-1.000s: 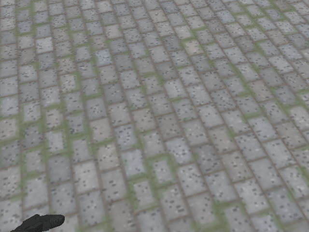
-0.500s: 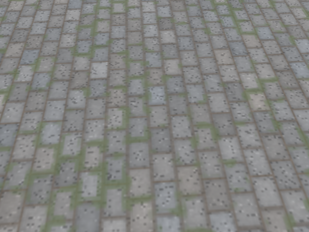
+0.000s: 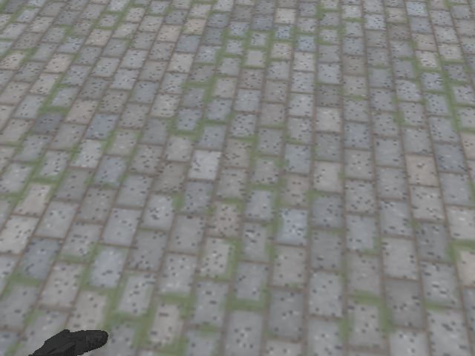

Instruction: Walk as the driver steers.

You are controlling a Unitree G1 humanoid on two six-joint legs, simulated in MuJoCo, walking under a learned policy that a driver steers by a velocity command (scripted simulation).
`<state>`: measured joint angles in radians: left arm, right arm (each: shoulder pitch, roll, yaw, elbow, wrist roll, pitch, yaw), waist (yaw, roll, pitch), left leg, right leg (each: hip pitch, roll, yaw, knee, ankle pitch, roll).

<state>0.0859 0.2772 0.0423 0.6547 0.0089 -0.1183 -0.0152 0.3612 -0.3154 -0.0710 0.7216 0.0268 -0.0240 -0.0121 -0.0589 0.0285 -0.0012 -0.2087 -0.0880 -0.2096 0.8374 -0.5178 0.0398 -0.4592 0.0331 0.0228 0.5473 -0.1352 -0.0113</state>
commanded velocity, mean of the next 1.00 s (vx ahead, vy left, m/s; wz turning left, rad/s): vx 0.50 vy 0.00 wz -0.07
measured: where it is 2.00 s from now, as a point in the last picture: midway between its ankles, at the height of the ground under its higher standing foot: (265, 195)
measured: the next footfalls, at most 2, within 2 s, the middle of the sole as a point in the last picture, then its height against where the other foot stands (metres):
left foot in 0.46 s outside the picture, level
right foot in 0.96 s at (263, 295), level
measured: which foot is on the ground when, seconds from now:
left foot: up 0.00-0.44, down 0.46-0.98, up 1.00-1.00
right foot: down 0.00-0.46, up 0.48-0.94, down 0.96-1.00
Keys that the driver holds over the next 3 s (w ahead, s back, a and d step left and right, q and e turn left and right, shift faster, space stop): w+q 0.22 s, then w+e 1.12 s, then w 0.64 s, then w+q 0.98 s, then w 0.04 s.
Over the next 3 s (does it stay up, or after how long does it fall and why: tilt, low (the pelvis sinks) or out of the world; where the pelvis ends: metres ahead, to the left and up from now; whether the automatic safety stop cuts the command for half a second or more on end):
stays up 1.59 -0.30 0.00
